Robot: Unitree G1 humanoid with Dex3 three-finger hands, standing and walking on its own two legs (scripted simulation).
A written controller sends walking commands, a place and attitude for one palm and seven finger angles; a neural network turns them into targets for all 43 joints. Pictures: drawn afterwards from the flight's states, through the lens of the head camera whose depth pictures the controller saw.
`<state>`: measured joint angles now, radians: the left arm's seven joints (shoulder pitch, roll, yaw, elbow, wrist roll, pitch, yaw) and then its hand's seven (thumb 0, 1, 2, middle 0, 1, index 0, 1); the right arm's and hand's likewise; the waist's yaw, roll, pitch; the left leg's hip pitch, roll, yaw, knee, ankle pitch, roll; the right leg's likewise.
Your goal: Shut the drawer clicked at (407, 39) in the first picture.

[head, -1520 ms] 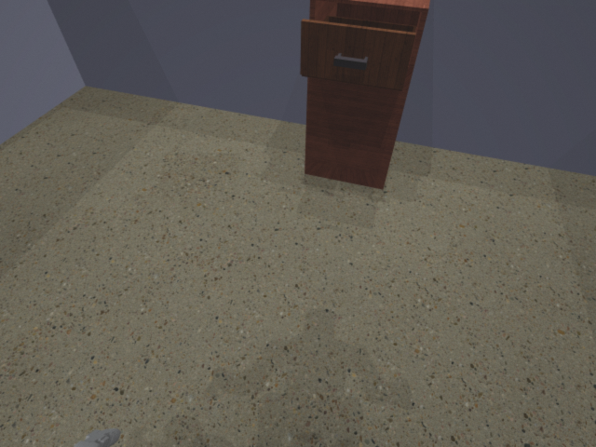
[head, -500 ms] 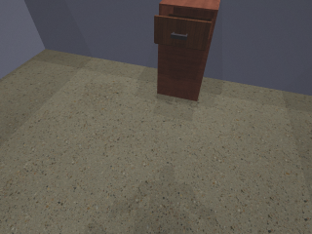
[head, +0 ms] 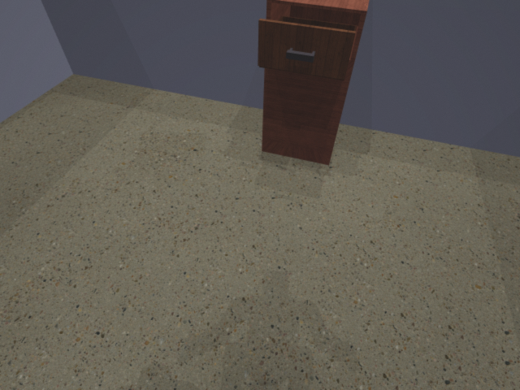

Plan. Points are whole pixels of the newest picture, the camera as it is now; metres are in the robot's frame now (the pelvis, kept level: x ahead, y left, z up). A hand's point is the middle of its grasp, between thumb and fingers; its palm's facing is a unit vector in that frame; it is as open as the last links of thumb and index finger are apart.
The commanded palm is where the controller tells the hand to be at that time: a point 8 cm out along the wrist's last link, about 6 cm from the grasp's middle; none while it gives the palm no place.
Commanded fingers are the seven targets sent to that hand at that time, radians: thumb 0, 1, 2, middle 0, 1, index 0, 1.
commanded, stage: look at it before walking up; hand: left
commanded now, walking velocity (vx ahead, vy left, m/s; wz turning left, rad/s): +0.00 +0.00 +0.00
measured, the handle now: (301, 53) +1.28 -0.09 -0.05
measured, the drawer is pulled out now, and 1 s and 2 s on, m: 0.20 0.20 0.20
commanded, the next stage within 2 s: walk to a spot facing it in 0.12 s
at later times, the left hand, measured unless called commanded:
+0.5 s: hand out of the picture +0.05 +0.20 -0.19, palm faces -0.05 -0.97 -0.22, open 7.4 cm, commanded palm none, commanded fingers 0.00 0.90 0.90 -0.20 -0.30 -0.20 -0.30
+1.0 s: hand (145, 375) +0.19 +0.23 -0.21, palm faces -0.14 -0.98 -0.16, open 7.4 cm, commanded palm none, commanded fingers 0.00 0.90 0.90 -0.20 -0.30 -0.20 -0.30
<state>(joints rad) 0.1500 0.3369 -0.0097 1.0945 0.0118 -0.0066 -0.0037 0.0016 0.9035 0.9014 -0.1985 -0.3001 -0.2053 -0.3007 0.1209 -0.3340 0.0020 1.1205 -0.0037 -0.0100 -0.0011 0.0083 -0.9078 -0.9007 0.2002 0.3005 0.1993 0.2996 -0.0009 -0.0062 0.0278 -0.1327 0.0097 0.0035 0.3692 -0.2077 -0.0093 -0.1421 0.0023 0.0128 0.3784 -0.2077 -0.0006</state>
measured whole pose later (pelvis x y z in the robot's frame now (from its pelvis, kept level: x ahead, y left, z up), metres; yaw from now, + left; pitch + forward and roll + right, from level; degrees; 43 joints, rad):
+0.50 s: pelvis +0.04 +0.00 -0.02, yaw -4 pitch -1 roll +0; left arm 0.33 0.24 0.01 1.08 0.02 0.01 -0.02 0.00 0.91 0.90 -0.20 -0.30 -0.20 -0.30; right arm 0.26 -0.24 -0.01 1.10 -0.01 -0.01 0.00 0.01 -0.91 -0.90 0.20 0.30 0.20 0.30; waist 0.01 -0.01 -0.02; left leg -0.15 0.04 0.07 0.56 -0.39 -0.01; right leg -0.20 0.04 0.08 0.59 -0.37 -0.02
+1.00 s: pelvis +0.21 +0.04 -0.02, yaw -14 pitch -2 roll -1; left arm 0.41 0.19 0.07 1.11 0.03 -0.01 0.00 0.01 0.91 0.90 -0.20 -0.30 -0.20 -0.30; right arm 0.15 -0.13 -0.03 0.96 -0.02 -0.08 -0.01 0.00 -0.91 -0.90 0.20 0.30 0.20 0.30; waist 0.03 -0.05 0.04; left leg -0.36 0.08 0.18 0.66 -0.27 0.04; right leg -0.36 -0.01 0.02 1.24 -0.41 -0.05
